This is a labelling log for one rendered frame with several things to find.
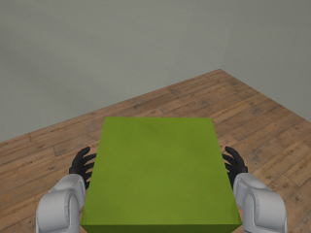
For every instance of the left robot forearm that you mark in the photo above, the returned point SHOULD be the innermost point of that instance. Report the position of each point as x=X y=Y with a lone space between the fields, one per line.
x=58 y=210

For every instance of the left robot hand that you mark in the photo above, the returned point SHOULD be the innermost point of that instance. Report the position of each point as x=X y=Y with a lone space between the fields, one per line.
x=78 y=165

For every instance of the right robot forearm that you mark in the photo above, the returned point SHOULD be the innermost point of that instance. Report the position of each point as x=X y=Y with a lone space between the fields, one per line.
x=264 y=210

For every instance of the right robot hand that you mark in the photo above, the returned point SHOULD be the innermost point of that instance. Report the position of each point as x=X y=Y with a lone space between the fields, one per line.
x=236 y=166

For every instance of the carton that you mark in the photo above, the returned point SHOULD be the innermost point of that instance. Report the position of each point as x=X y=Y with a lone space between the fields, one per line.
x=159 y=175

